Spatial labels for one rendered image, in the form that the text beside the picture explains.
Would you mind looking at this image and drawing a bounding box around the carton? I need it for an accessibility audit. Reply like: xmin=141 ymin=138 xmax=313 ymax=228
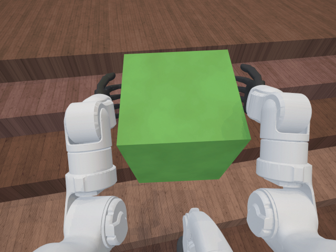
xmin=117 ymin=49 xmax=251 ymax=183

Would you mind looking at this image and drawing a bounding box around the right robot upper arm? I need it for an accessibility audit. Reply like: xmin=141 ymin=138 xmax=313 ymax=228
xmin=247 ymin=188 xmax=336 ymax=252

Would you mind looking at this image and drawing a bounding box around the robot left forearm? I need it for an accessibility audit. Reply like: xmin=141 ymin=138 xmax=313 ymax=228
xmin=64 ymin=94 xmax=117 ymax=226

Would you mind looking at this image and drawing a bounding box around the left robot hand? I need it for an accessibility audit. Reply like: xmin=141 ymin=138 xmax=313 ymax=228
xmin=94 ymin=72 xmax=122 ymax=119

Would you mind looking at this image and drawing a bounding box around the right robot hand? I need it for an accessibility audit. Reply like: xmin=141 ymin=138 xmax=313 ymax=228
xmin=235 ymin=64 xmax=265 ymax=114

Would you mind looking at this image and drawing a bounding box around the robot right shin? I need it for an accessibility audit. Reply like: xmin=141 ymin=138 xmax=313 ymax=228
xmin=183 ymin=208 xmax=200 ymax=252

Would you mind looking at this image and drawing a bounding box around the robot right thigh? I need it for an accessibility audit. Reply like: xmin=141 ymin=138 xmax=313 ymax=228
xmin=183 ymin=211 xmax=233 ymax=252

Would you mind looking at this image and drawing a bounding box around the robot right forearm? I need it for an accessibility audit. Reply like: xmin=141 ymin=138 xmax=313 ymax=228
xmin=246 ymin=85 xmax=318 ymax=219

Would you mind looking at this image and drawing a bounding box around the left robot upper arm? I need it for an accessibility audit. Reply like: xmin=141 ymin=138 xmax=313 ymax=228
xmin=33 ymin=196 xmax=128 ymax=252

